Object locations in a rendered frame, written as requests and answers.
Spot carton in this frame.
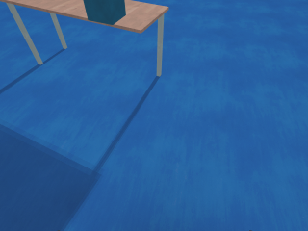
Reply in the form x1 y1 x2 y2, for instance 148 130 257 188
83 0 126 25

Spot table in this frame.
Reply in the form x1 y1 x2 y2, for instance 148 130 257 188
0 0 169 77

